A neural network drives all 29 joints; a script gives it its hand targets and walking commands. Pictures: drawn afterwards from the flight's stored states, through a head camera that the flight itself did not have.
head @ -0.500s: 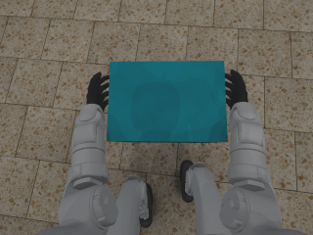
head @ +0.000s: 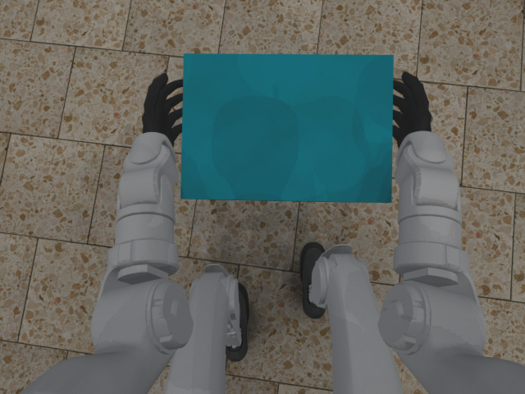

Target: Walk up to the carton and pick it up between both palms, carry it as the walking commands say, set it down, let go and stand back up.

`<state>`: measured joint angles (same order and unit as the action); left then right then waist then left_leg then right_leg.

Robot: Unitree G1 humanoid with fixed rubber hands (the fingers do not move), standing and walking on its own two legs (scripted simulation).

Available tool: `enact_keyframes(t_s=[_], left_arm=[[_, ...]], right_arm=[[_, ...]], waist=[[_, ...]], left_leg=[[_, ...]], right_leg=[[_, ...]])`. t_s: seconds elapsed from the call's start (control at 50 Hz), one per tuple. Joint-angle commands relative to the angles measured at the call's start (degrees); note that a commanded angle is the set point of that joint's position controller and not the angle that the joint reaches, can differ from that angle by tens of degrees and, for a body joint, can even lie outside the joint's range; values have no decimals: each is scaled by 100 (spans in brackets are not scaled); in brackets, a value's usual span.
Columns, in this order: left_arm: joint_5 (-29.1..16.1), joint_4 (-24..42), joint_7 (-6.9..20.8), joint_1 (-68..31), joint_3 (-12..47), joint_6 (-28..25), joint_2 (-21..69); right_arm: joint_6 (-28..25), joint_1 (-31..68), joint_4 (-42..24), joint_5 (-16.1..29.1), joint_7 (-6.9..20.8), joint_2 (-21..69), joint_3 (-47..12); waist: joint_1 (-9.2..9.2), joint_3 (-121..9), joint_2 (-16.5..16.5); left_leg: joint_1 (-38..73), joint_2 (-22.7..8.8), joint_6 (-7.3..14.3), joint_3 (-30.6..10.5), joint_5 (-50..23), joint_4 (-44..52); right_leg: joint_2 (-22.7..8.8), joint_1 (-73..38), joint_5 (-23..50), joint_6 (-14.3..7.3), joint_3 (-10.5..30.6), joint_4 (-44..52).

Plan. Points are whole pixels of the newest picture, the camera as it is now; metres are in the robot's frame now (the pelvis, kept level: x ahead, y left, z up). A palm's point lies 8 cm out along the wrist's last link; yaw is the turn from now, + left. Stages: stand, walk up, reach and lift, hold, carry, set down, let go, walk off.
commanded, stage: set down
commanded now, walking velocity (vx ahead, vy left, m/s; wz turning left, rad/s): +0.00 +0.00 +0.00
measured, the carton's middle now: (282, 145) +0.47 -0.05 -0.17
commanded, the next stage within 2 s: none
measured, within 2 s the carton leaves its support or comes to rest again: rests again in 1.90 s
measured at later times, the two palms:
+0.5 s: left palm (178, 134) +0.50 +0.13 -0.17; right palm (385, 133) +0.47 -0.23 -0.18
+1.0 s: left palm (191, 137) +0.52 +0.12 -0.26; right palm (370, 135) +0.49 -0.23 -0.27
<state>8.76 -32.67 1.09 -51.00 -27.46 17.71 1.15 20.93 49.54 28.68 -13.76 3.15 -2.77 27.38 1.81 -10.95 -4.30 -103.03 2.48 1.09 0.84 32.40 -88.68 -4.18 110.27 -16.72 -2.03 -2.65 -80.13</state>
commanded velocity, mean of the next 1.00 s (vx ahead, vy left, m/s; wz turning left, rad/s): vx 0.00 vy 0.00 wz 0.00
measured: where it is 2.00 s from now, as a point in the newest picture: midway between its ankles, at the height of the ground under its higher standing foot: (275, 314)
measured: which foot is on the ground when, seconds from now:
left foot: down 0.00-1.00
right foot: down 0.00-1.00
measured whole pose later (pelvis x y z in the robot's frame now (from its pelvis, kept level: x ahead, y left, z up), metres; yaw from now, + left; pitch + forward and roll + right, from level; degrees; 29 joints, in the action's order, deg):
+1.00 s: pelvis -0.02 +0.00 -0.13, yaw +3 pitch +47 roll +2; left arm 2.3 -42.9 -3.6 -72.3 -21.6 16.3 -8.4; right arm 19.1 69.8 40.6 -6.5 0.3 -13.8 24.3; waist 2.9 3.9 -4.0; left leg -124.9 4.4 0.3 1.3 37.5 -115.3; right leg -4.0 133.3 -19.8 -1.8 -0.4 -106.0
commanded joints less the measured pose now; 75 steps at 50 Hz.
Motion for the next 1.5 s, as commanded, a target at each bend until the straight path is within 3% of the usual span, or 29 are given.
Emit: enact_keyframes(t_s=[0.0,0.06,0.12,0.32,0.54,1.06,1.24,1.36,1.48], left_arm=[[-792,-229,1522,-3391,3222,42,4908],[-819,-347,1476,-3632,3203,75,4868],[-814,-445,1465,-3849,3080,79,4806],[-891,-698,1500,-4322,2868,89,4628],[-1116,-558,1387,-4694,3125,30,4476],[-1475,-801,986,-5617,3364,-243,4030],[-1488,-901,870,-5818,3346,-401,3752],[-1683,-626,797,-6077,3579,-509,3785],[-1682,-729,780,-6076,3562,-528,3806]], right_arm=[[-17,3102,279,882,1493,4737,-3200],[4,3347,329,913,1499,4658,-3121],[30,3573,432,950,1476,4688,-3078],[59,4053,575,938,1374,4522,-2885],[-30,4555,457,1235,1306,4347,-3124],[-431,5584,938,1705,1206,3474,-3062],[-560,5551,1463,1902,1194,3491,-2985],[-660,5680,1396,2094,1145,3578,-3102],[-699,5660,1564,2094,1142,3544,-3056]], waist=[[307,-5383,290],[376,-5427,281],[286,-5416,286],[359,-5442,374],[339,-5772,436],[477,-5070,290],[357,-4577,250],[412,-5097,265],[473,-4770,231]], left_leg=[[451,704,-65,-89,-1131,1155],[569,719,-83,-51,-1055,1013],[173,743,-77,29,-855,867],[-609,762,-49,135,-598,347],[-865,744,-45,171,-820,-257],[-958,648,-99,159,-818,-1505],[-1139,602,-99,165,-855,-1875],[-1021,592,-124,171,-1126,-2091],[-1068,600,-117,154,-1019,-2163]], right_leg=[[989,-5237,1437,81,156,-246],[985,-4793,1206,129,52,-333],[945,-4815,1106,142,126,-445],[889,-4594,1026,179,147,-923],[869,-4385,1362,189,110,-1524],[709,-3452,1263,157,-11,-2861],[673,-3160,1298,149,80,-3290],[668,-3477,1711,134,103,-3547],[654,-3156,1533,136,77,-3603]])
